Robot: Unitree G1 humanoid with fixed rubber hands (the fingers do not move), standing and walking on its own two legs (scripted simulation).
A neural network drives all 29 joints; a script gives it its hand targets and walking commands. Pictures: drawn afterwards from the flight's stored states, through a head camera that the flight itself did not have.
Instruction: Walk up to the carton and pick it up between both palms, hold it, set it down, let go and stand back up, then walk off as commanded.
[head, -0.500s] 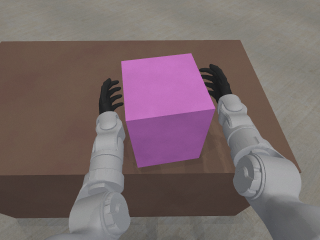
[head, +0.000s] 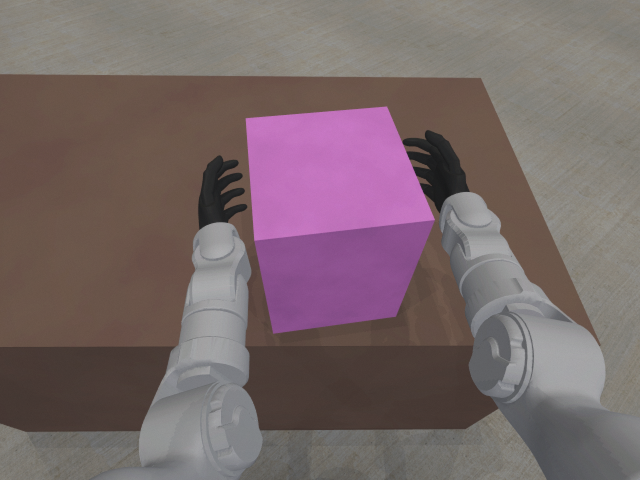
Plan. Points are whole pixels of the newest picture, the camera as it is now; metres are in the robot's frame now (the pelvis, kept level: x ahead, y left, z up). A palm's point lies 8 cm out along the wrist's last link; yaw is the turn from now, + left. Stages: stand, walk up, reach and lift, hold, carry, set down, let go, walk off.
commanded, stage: set down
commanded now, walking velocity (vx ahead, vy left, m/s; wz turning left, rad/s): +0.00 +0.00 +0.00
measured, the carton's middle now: (327, 226) +0.46 +0.03 +0.01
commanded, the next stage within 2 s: none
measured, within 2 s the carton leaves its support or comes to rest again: neither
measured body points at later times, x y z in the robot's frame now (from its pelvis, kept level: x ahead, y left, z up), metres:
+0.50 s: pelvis -0.02 +0.01 -0.01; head +0.05 +0.00 +0.44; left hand +0.40 +0.17 +0.06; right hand +0.46 -0.16 +0.08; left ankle -0.02 +0.14 -0.75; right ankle -0.01 -0.10 -0.75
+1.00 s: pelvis -0.05 +0.00 -0.01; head +0.00 -0.01 +0.44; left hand +0.33 +0.18 +0.04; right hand +0.42 -0.20 +0.08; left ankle -0.02 +0.14 -0.75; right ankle -0.01 -0.10 -0.75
